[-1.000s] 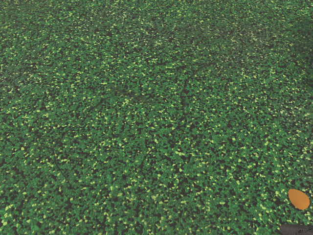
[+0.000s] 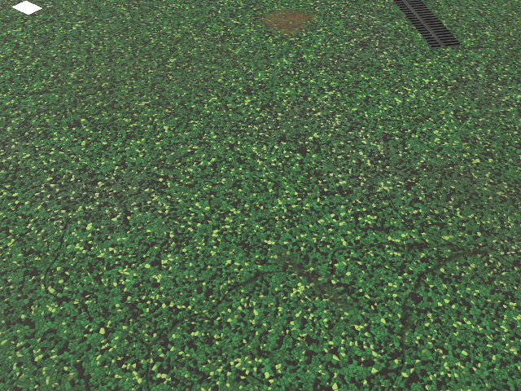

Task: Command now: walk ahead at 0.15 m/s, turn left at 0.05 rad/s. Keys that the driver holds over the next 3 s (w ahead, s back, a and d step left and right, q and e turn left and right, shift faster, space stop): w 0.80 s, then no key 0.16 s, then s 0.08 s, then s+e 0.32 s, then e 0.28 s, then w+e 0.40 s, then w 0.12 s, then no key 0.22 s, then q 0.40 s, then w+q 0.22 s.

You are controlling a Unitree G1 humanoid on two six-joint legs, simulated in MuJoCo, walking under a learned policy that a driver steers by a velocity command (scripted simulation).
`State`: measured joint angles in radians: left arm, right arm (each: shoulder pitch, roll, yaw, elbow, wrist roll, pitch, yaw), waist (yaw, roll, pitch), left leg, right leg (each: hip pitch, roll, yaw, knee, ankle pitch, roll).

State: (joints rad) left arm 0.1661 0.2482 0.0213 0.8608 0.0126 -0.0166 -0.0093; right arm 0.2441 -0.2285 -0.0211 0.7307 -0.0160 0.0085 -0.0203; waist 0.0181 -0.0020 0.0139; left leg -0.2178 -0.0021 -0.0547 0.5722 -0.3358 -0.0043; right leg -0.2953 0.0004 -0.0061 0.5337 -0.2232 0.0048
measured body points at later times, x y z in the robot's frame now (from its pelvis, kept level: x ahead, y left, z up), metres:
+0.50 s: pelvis +0.18 +0.00 +0.01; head +0.21 -0.01 +0.46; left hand +0.13 +0.27 -0.13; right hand +0.41 -0.23 -0.07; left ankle +0.34 +0.14 -0.70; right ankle +0.05 -0.12 -0.73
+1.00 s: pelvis +0.44 +0.04 +0.01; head +0.46 +0.04 +0.46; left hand +0.64 +0.28 -0.09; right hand +0.46 -0.24 -0.12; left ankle +0.37 +0.13 -0.73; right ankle +0.62 -0.11 -0.69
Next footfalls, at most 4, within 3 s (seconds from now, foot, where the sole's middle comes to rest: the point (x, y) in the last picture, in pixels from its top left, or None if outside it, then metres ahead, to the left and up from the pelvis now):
0.60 left None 0.41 0.13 -0.77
1.06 right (304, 343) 0.66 -0.08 -0.77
1.50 left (207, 388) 0.53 0.17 -0.77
2.06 right None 0.43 -0.08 -0.77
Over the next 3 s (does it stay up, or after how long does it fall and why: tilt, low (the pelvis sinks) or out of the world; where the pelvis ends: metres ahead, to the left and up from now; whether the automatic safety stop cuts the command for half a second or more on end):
stays up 0.64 -0.19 0.01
